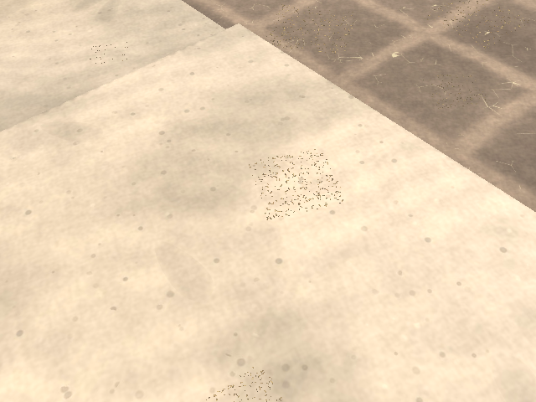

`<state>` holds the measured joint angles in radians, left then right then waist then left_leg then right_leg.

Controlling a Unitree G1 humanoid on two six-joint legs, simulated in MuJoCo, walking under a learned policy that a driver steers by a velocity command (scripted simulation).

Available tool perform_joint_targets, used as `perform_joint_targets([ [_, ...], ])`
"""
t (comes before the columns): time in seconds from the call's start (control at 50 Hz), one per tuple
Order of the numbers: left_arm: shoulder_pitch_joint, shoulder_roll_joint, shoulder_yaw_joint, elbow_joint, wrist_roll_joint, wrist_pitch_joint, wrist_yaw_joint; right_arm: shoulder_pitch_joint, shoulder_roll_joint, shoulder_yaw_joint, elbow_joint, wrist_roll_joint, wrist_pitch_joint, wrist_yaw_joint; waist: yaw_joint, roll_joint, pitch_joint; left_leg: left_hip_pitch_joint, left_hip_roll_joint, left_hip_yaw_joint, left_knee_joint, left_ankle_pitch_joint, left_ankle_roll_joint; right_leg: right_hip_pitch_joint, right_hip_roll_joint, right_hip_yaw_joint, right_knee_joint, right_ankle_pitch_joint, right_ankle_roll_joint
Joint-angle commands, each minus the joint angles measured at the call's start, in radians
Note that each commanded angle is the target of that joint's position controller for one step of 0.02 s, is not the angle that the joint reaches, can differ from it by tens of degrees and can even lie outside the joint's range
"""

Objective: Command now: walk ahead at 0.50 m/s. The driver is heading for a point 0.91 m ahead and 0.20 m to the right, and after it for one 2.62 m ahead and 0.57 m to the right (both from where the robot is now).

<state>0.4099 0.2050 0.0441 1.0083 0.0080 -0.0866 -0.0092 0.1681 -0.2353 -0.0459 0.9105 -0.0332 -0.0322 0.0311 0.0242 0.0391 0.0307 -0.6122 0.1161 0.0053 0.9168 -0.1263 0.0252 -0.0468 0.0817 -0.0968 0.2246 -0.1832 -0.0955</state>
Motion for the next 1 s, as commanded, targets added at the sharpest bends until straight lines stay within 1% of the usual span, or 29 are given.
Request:
perform_joint_targets([
  [0.02, 0.027, 0.118, 0.017, -0.033, -0.001, -0.015, 0.003, -0.092, -0.026, 0.004, -0.071, 0.006, -0.008, 0.004, -0.002, -0.095, 0.062, -0.028, -0.010, 0.040, -0.140, 0.099, -0.015, -0.036, -0.251, 0.144, -0.121, 0.292, -0.098],
  [0.1, 0.090, 0.125, 0.015, -0.004, 0.006, -0.012, 0.010, -0.196, -0.028, 0.011, -0.106, 0.009, -0.013, 0.001, 0.031, -0.104, 0.071, -0.012, -0.042, 0.067, -0.277, 0.123, 0.005, 0.064, -0.274, 0.127, -0.092, 0.375, -0.098],
  [0.16, 0.092, 0.138, 0.019, 0.011, 0.014, -0.006, 0.020, -0.214, -0.046, 0.005, -0.124, 0.009, -0.021, -0.002, 0.019, -0.109, 0.078, 0.012, -0.060, 0.066, -0.337, 0.046, 0.041, 0.147, -0.312, 0.128, -0.038, 0.481, -0.093],
  [0.2, 0.058, 0.153, 0.023, 0.011, 0.018, -0.002, 0.025, -0.129, -0.063, -0.005, -0.102, 0.007, -0.031, -0.010, -0.029, -0.118, 0.036, 0.150, -0.107, 0.084, -0.380, -0.033, 0.076, 0.161, -0.313, 0.107, 0.079, 0.707, -0.072],
  [0.22, 0.041, 0.158, 0.024, 0.011, 0.017, 0.002, 0.025, -0.004, -0.076, -0.016, -0.060, 0.004, -0.038, -0.018, -0.084, -0.107, -0.028, 0.298, -0.141, 0.101, -0.431, -0.027, 0.098, 0.147, -0.292, 0.085, 0.225, 0.791, -0.057],
  [0.24, 0.033, 0.145, 0.018, 0.004, 0.012, 0.004, 0.023, 0.173, -0.112, -0.033, -0.002, -0.010, -0.049, -0.028, -0.149, -0.071, -0.128, 0.539, -0.114, 0.067, -0.458, -0.002, 0.130, 0.034, -0.247, 0.052, 0.434, 0.691, -0.036],
  [0.26, 0.065, 0.082, -0.001, -0.036, -0.011, 0.002, 0.016, 0.332, -0.211, -0.058, 0.020, -0.036, -0.055, -0.040, -0.175, 0.073, -0.271, 0.829, 0.155, -0.264, -0.484, -0.106, 0.205, -0.237, -0.162, -0.001, 0.776, 0.292, -0.002],
  [0.28, 0.152, 0.050, 0.001, -0.030, -0.024, 0.004, 0.011, 0.332, -0.259, -0.071, 0.028, -0.018, -0.044, -0.032, -0.127, 0.218, -0.345, 0.950, 0.328, -0.677, -0.627, -0.111, 0.311, -0.498, 0.004, 0.059, 1.035, -0.375, 0.014],
  [0.3, 0.046, 0.130, 0.022, -0.036, -0.001, 0.011, 0.015, 0.221, -0.199, -0.060, 0.014, 0.014, -0.035, -0.027, -0.099, 0.052, -0.203, 0.827, 0.262, -0.576, -0.646, -0.206, 0.266, -0.576, -0.074, 0.159, 1.077, -0.290, -0.003],
  [0.32, -0.022, 0.119, 0.022, -0.058, 0.002, 0.004, 0.008, 0.127, -0.133, -0.041, -0.003, 0.020, -0.037, -0.024, -0.071, 0.018, -0.080, 0.673, 0.224, -0.435, -0.680, -0.175, 0.236, -0.579, -0.112, 0.152, 1.034, -0.192, -0.005],
  [0.34, -0.045, 0.098, 0.019, -0.058, 0.002, 0.004, 0.004, 0.083, -0.088, -0.029, -0.004, 0.017, -0.043, -0.021, -0.042, -0.003, -0.029, 0.574, 0.174, -0.339, -0.719, -0.104, 0.202, -0.540, -0.145, 0.146, 0.977, -0.133, -0.003],
  [0.38, -0.018, 0.068, 0.015, -0.044, 0.027, 0.029, -0.006, 0.084, -0.046, -0.014, 0.020, 0.022, -0.056, -0.027, 0.003, 0.028, -0.004, 0.467, 0.108, -0.209, -0.757, 0.011, 0.162, -0.453, -0.174, 0.135, 0.905, -0.092, 0.020],
  [0.46, -0.105, 0.061, 0.017, -0.072, 0.030, 0.055, -0.021, 0.177, -0.085, -0.020, 0.064, 0.028, -0.078, -0.030, 0.008, 0.015, 0.021, 0.470, 0.084, -0.128, -0.802, 0.123, 0.176, -0.526, -0.192, 0.098, 0.833, -0.009, 0.058],
  [0.54, -0.273, 0.067, 0.014, -0.128, 0.022, 0.056, -0.023, 0.252, -0.077, -0.013, 0.087, 0.027, -0.073, -0.031, -0.029, 0.011, 0.060, 0.527, 0.062, -0.084, -0.821, 0.195, 0.168, -0.630, -0.203, 0.069, 0.671, 0.112, 0.084],
  [0.62, -0.378, 0.044, -0.002, -0.160, 0.010, 0.051, -0.025, 0.304, -0.078, -0.010, 0.107, 0.017, -0.076, -0.038, -0.060, 0.020, 0.073, 0.593, 0.062, 0.009, -0.821, 0.287, 0.143, -0.603, -0.161, 0.042, 0.498, 0.193, 0.064],
  [0.68, -0.437, 0.047, -0.006, -0.186, 0.013, 0.046, -0.025, 0.338, -0.070, -0.007, 0.127, 0.009, -0.074, -0.049, -0.074, 0.019, 0.092, 0.683, 0.094, 0.056, -0.797, 0.366, 0.137, -0.605, -0.135, 0.026, 0.421, 0.177, 0.028],
  [0.72, -0.438, 0.052, -0.004, -0.196, 0.017, 0.040, -0.026, 0.331, -0.077, -0.008, 0.132, 0.006, -0.072, -0.058, -0.061, 0.021, 0.089, 0.737, 0.113, 0.089, -0.741, 0.498, 0.129, -0.573, -0.115, 0.004, 0.378, 0.121, -0.005],
  [0.74, -0.414, 0.056, 0.000, -0.192, 0.018, 0.038, -0.024, 0.316, -0.087, -0.010, 0.130, 0.005, -0.071, -0.062, -0.044, 0.029, 0.071, 0.755, 0.118, 0.109, -0.685, 0.650, 0.121, -0.526, -0.090, -0.016, 0.365, 0.080, -0.025],
  [0.78, -0.289, 0.083, 0.016, -0.159, 0.021, 0.032, -0.015, 0.291, -0.117, -0.018, 0.125, 0.002, -0.063, -0.068, 0.012, 0.050, -0.011, 0.781, 0.123, 0.142, -0.468, 0.931, 0.109, -0.382, -0.019, -0.058, 0.350, -0.017, -0.072],
  [0.8, -0.156, 0.102, 0.030, -0.118, 0.026, 0.026, -0.012, 0.277, -0.130, -0.021, 0.117, 0.005, -0.054, -0.068, 0.067, 0.043, -0.082, 0.741, 0.110, 0.163, -0.278, 0.913, 0.095, -0.228, 0.010, -0.059, 0.289, 0.003, -0.099],
  [0.82, 0.001, 0.162, 0.055, -0.078, 0.043, 0.022, -0.006, 0.254, -0.131, -0.019, 0.088, 0.012, -0.054, -0.066, 0.136, 0.004, -0.167, 0.547, 0.088, 0.177, -0.019, 0.692, 0.072, 0.019, -0.080, 0.083, 0.257, -0.011, -0.154],
  [0.84, 0.061, 0.278, 0.090, -0.087, 0.048, 0.029, 0.005, 0.296, -0.053, -0.006, 0.030, 0.039, -0.061, -0.045, 0.104, -0.216, -0.273, 0.146, -0.092, 0.194, 0.402, 0.010, 0.018, 0.315, -0.377, 0.586, 0.203, -0.024, -0.310],
  [0.86, 0.019, 0.270, 0.087, -0.082, 0.010, 0.043, -0.004, 0.234, -0.103, -0.020, 0.010, 0.021, -0.070, -0.038, 0.083, -0.156, -0.303, -0.021, -0.169, -0.010, 0.531, -0.364, 0.022, 0.346, -0.431, 0.840, 0.076, 0.025, -0.345],
  [0.88, -0.061, 0.248, 0.081, -0.090, -0.004, 0.047, -0.003, 0.150, -0.101, -0.020, -0.025, 0.018, -0.079, -0.031, 0.051, -0.102, -0.152, -0.103, -0.094, -0.056, 0.504, -0.274, 0.030, 0.225, -0.399, 0.674, 0.061, 0.009, -0.307],
  [0.9, -0.110, 0.188, 0.067, -0.098, -0.002, 0.046, -0.003, 0.122, -0.098, -0.017, -0.033, 0.020, -0.089, -0.030, 0.024, -0.032, -0.063, -0.078, -0.055, -0.048, 0.422, -0.199, 0.026, 0.089, -0.364, 0.571, 0.029, 0.079, -0.264],
  [0.92, -0.143, 0.155, 0.058, -0.102, -0.002, 0.043, 0.001, 0.119, -0.089, -0.019, -0.032, 0.013, -0.083, -0.032, -0.013, -0.004, -0.011, -0.028, -0.030, -0.046, 0.344, -0.177, 0.015, -0.014, -0.312, 0.492, 0.010, 0.158, -0.222],
  [0.94, -0.158, 0.130, 0.049, -0.100, -0.009, 0.037, 0.007, 0.132, -0.080, -0.017, -0.037, -0.003, -0.064, -0.032, -0.044, -0.019, -0.001, 0.033, -0.014, -0.046, 0.284, -0.170, -0.004, -0.090, -0.264, 0.425, -0.003, 0.223, -0.195],
  [0.96, -0.152, 0.129, 0.046, -0.100, -0.010, 0.029, 0.009, 0.141, -0.068, -0.015, -0.040, -0.013, -0.044, -0.029, -0.056, -0.038, -0.012, 0.070, -0.010, -0.043, 0.246, -0.170, -0.021, -0.121, -0.240, 0.389, -0.008, 0.259, -0.188],
  [1.0, -0.114, 0.162, 0.053, -0.096, -0.012, 0.016, 0.009, 0.118, -0.058, -0.013, -0.060, -0.017, -0.019, -0.023, -0.059, -0.052, -0.019, 0.066, -0.011, -0.020, 0.185, -0.149, -0.049, -0.145, -0.211, 0.356, -0.017, 0.318, -0.191],
])
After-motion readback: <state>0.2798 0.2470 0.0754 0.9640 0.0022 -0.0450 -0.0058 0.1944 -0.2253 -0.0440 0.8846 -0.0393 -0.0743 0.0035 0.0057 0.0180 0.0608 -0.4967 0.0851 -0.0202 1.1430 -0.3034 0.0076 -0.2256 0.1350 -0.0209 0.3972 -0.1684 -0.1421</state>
